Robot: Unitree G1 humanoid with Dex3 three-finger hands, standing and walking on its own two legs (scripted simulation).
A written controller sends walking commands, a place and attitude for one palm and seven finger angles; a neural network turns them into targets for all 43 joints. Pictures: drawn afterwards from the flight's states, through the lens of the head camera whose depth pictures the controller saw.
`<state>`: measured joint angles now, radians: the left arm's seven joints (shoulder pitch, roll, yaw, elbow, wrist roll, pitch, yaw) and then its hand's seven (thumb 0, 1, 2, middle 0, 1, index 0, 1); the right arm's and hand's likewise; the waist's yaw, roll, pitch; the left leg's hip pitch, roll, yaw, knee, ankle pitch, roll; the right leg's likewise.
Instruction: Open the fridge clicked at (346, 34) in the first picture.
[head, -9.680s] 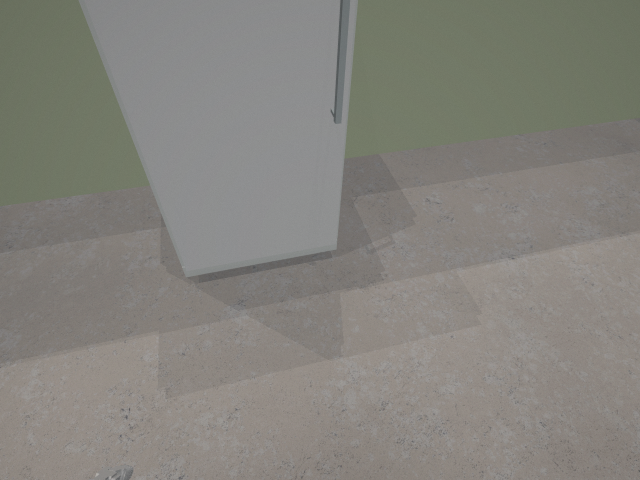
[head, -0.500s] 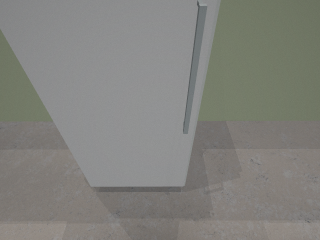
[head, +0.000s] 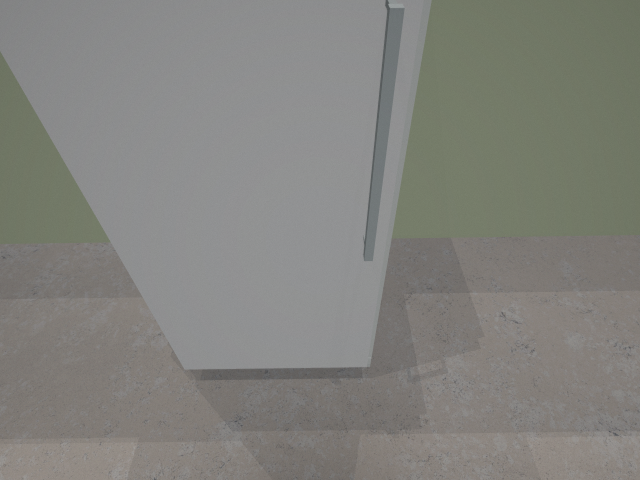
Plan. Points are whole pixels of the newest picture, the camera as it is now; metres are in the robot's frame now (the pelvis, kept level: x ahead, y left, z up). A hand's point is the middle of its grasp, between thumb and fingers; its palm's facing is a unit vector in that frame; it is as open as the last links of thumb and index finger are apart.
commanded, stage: look again from close up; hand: right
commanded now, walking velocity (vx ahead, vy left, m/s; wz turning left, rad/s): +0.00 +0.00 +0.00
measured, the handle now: (377, 157) +0.57 -0.06 +0.12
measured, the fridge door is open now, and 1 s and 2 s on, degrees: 0 0 0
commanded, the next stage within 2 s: none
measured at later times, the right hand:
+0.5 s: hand out of the picture +0.00 -0.24 -0.19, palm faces +0.04 +0.97 -0.23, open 7.4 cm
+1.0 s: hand out of the picture -0.10 -0.23 -0.17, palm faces -0.03 +0.99 -0.16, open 7.4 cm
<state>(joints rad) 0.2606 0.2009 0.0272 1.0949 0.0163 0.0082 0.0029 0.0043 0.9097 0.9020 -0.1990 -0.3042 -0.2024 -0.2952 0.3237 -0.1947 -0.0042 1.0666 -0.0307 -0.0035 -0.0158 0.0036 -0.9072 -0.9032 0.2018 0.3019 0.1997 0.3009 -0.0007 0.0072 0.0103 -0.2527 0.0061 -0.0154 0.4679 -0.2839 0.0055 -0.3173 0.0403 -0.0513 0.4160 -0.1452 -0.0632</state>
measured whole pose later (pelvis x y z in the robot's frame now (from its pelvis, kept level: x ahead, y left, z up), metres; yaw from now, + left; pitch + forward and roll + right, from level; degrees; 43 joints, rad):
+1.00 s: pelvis -0.11 -0.06 +0.00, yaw +3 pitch +0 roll +0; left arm 0.31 0.14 0.00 1.11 0.01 0.00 0.01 0.01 0.91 0.90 -0.20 -0.30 -0.20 -0.30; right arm 0.29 -0.16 0.01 1.07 -0.02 0.00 -0.02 0.00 -0.91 -0.90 0.20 0.30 0.20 0.30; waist -0.01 0.02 0.03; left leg -0.18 0.01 0.04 0.43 -0.24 0.01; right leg -0.25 0.02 -0.01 0.39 -0.13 -0.02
